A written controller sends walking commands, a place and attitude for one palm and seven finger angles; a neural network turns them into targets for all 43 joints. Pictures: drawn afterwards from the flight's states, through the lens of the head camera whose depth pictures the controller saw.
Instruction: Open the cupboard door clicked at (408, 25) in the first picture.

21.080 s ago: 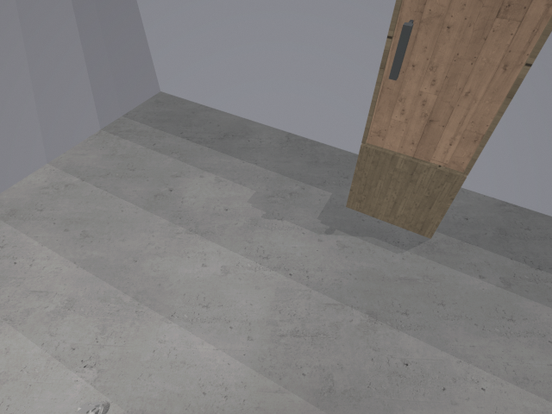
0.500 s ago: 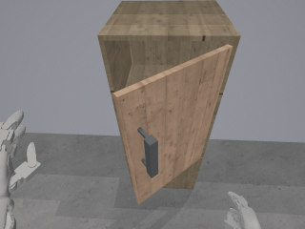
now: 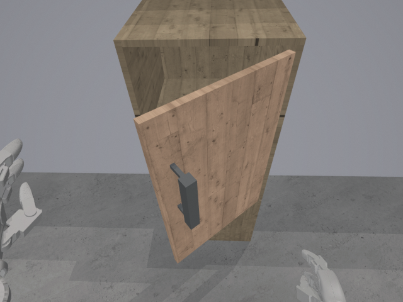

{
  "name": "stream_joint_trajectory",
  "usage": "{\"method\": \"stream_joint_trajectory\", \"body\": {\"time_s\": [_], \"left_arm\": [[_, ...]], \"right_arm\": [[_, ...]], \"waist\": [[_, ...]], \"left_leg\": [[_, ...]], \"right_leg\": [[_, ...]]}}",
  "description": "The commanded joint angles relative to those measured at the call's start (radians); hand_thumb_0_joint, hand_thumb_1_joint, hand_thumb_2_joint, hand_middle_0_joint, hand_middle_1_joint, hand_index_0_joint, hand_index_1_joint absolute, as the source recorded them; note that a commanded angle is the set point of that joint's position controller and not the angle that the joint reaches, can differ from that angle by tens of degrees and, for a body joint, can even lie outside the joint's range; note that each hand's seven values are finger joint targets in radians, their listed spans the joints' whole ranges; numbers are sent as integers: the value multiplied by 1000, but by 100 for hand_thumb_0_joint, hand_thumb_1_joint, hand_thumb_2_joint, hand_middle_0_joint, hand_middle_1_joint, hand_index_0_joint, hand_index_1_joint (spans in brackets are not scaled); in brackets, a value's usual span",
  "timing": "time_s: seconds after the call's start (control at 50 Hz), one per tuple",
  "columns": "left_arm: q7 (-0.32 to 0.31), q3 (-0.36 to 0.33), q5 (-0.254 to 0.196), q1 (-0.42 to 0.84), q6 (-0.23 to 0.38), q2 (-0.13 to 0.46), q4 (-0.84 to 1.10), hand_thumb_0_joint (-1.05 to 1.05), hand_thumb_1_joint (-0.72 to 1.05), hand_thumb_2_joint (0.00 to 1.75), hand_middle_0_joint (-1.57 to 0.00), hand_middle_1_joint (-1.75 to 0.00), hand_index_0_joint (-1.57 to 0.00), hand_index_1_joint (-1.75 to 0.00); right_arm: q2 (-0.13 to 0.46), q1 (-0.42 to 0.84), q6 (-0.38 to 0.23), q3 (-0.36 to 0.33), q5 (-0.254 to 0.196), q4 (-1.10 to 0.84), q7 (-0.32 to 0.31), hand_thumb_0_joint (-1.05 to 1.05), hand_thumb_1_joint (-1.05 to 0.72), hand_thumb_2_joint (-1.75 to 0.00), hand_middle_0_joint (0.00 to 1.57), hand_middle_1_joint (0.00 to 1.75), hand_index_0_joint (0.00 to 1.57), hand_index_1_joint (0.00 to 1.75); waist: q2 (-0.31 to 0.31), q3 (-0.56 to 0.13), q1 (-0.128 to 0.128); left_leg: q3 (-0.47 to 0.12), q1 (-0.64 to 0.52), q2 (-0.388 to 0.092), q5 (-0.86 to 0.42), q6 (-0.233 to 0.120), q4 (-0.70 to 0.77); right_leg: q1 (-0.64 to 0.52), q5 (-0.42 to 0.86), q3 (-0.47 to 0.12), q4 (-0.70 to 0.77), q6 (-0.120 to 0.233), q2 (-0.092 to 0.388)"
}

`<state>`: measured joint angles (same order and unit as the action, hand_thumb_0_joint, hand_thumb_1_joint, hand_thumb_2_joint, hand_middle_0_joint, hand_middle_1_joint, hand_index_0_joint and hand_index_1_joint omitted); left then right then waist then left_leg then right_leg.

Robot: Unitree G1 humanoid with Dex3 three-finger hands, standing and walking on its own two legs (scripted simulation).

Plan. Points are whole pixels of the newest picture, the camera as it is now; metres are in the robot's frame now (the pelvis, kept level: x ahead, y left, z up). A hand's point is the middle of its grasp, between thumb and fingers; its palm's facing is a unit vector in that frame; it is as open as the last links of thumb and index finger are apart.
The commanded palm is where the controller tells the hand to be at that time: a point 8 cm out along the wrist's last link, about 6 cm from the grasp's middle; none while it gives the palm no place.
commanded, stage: step back with the hand held close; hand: left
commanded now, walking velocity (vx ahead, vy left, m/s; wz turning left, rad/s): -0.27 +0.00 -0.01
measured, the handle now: (184, 196) +0.32 +0.07 +0.04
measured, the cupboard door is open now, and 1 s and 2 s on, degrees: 40 40 40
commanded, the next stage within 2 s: stop stepping back and stand still in 1.12 s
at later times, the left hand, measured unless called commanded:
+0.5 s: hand out of the picture +0.13 +0.29 +0.15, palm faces +0.39 -0.78 -0.49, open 7.4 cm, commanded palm +0.07 +0.33 +0.17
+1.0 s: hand out of the picture +0.06 +0.32 +0.16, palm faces +0.41 -0.79 -0.46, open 7.4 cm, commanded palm -0.01 +0.35 +0.17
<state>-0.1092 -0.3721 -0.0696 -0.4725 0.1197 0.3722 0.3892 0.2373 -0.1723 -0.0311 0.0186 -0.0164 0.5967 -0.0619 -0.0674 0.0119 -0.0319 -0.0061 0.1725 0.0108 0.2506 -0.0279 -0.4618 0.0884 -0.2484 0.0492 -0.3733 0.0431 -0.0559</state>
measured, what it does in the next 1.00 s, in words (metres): walks backwards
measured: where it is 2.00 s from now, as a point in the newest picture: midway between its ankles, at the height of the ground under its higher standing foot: outside the picture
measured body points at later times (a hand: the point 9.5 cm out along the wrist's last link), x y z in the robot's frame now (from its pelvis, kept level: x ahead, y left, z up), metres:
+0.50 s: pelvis -0.07 +0.03 -0.01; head -0.06 +0.04 +0.44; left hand +0.10 +0.33 +0.18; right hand +0.09 -0.22 -0.09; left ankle +0.00 +0.10 -0.74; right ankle -0.03 -0.09 -0.74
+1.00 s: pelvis -0.15 +0.05 -0.01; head -0.12 +0.09 +0.44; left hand +0.03 +0.36 +0.18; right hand +0.04 -0.19 -0.07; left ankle -0.05 +0.11 -0.74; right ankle -0.16 -0.09 -0.71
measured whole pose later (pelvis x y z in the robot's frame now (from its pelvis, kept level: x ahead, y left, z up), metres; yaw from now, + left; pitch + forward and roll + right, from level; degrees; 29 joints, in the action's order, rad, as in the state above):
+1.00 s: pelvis -0.15 +0.05 -0.01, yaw +1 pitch +0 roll -4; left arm -0.14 -0.45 -0.04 -0.52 0.22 0.47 0.53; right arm 0.20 -0.16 -0.07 -0.02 0.01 0.60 -0.07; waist 0.01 0.04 0.01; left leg -0.01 0.42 0.02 0.12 -0.08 -0.54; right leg 0.36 -0.41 -0.07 -0.81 -0.01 -0.10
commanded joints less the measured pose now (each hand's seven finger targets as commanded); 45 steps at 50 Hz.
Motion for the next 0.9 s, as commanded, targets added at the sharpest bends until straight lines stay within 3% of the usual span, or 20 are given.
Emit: {"method": "stream_joint_trajectory", "body": {"time_s": [0.0, 0.06, 0.1, 0.2, 0.38, 0.44, 0.5, 0.56, 0.62, 0.64, 0.66, 0.7, 0.74, 0.78, 0.82, 0.84, 0.86, 0.88], "left_arm": [[-16, -108, 8, -42, 61, 181, 220, 0, 90, 90, -20, -30, -20, -30], [-28, -143, 8, -59, 61, 217, 276, 0, 90, 90, -20, -30, -20, -30], [-37, -162, 8, -59, 63, 241, 300, 0, 90, 90, -20, -30, -20, -30], [-51, -182, 8, -87, 76, 251, 328, 0, 90, 90, -20, -30, -20, -30], [-63, -171, 32, -80, 112, 218, 314, 0, 90, 90, -20, -30, -20, -30], [-64, -177, 48, -56, 128, 213, 334, 0, 90, 90, -20, -30, -20, -30], [-62, -205, 60, -25, 140, 230, 358, 0, 90, 90, -20, -30, -20, -30], [-54, -202, 60, -34, 147, 214, 344, 0, 90, 90, -20, -30, -20, -30], [-48, -175, 37, -44, 154, 192, 335, 0, 90, 90, -20, -30, -20, -30], [-50, -174, 33, -36, 158, 199, 334, 0, 90, 90, -20, -30, -20, -30], [-50, -167, 31, -41, 154, 198, 335, 0, 90, 90, -20, -30, -20, -30], [-55, -171, 22, -58, 152, 218, 346, 0, 90, 90, -20, -30, -20, -30], [-62, -165, 21, -42, 151, 229, 352, 0, 90, 90, -20, -30, -20, -30], [-67, -175, 29, -18, 152, 249, 356, 0, 90, 90, -20, -30, -20, -30], [-68, -191, 30, -19, 149, 260, 341, 0, 90, 90, -20, -30, -20, -30], [-66, -196, 29, -16, 147, 265, 339, 0, 90, 90, -20, -30, -20, -30], [-63, -201, 30, -11, 151, 271, 359, 0, 90, 90, -20, -30, -20, -30], [-59, -215, 27, -27, 163, 277, 358, 0, 90, 90, -20, -30, -20, -30]], "right_arm": [[117, 99, -8, -62, 1, -168, -16, 0, -90, -90, 20, 30, 20, 30], [111, 92, 10, -69, -6, -190, -19, 0, -90, -90, 20, 30, 20, 30], [112, 100, 14, -71, -7, -193, -25, 0, -90, -90, 20, 30, 20, 30], [111, 93, 11, -77, -7, -203, -31, 0, -90, -90, 20, 30, 20, 30], [127, 61, -32, -73, 1, -207, -28, 0, -90, -90, 20, 30, 20, 30], [135, 60, -55, -73, 6, -209, -31, 0, -90, -90, 20, 30, 20, 30], [135, 60, -79, -76, 14, -206, -34, 0, -90, -90, 20, 30, 20, 30], [121, 51, -96, -77, 21, -194, -24, 0, -90, -90, 20, 30, 20, 30], [111, 50, -105, -72, 21, -169, -13, 0, -90, -90, 20, 30, 20, 30], [113, 52, -106, -72, 21, -161, -12, 0, -90, -90, 20, 30, 20, 30], [108, 51, -105, -79, 12, -155, -10, 0, -90, -90, 20, 30, 20, 30], [100, 46, -97, -84, 11, -143, -5, 0, -90, -90, 20, 30, 20, 30], [90, 47, -86, -83, 9, -134, -2, 0, -90, -90, 20, 30, 20, 30], [79, 55, -74, -81, 13, -128, -5, 0, -90, -90, 20, 30, 20, 30], [67, 68, -61, -75, 17, -125, -13, 0, -90, -90, 20, 30, 20, 30], [73, 72, -58, -71, 14, -129, -17, 0, -90, -90, 20, 30, 20, 30], [94, 77, -58, -74, 11, -135, -22, 0, -90, -90, 20, 30, 20, 30], [102, 88, -63, -79, 7, -143, -26, 0, -90, -90, 20, 30, 20, 30]], "waist": [[38, -133, 17], [71, -181, 20], [41, -177, 20], [8, -158, 20], [4, -50, 34], [-58, -49, 32], [-125, -74, 20], [-79, -57, 23], [-6, -61, 34], [2, -81, 36], [55, -131, 33], [106, -158, 41], [152, -132, 49], [154, -100, 54], [134, -65, 53], [104, -54, 53], [14, -58, 47], [-82, -88, 33]], "left_leg": [[-42, -65, -65, -383, -22, -3], [-43, -41, -78, -420, -17, -17], [-52, -13, -81, -412, -15, -18], [-88, 77, -98, -306, -21, 11], [-163, 350, -121, 231, -51, 110], [-217, 466, -164, 357, -73, 192], [-288, 560, -221, 430, -104, 282], [-303, 558, -236, 414, -119, 274], [-235, 376, -168, 222, -71, 172], [-200, 302, -138, 140, -49, 132], [-145, 224, -111, 94, -30, 55], [-87, 122, -63, 60, -3, -73], [-48, 62, -17, 52, 20, -234], [-43, 82, -2, 44, 30, -322], [-66, 135, -24, 37, 30, -226], [-66, 133, -33, -45, 25, -115], [-101, 128, -65, -205, 10, -2], [-160, 152, -139, -243, -18, 79]], "right_leg": [[57, 452, -100, 17, -55, 141], [34, 494, -105, -26, -54, 140], [38, 484, -108, -42, -44, 148], [50, 332, -119, -57, -38, 131], [63, -64, -153, -53, -30, 103], [-24, -73, -120, -156, -42, 62], [-130, 20, -87, -323, -55, 8], [-112, -47, -104, -340, -51, -6], [16, 24, -142, -160, -27, 29], [70, 62, -169, -118, -17, 51], [112, 78, -202, -87, -15, 74], [222, 74, -274, 0, 17, 149], [351, 59, -337, 79, 57, 241], [377, 196, -335, 72, 82, 286], [313, 315, -286, 21, 69, 265], [293, 321, -254, -15, 38, 218], [269, 286, -193, -69, -9, 129], [205, 187, -137, -139, -47, 41]]}}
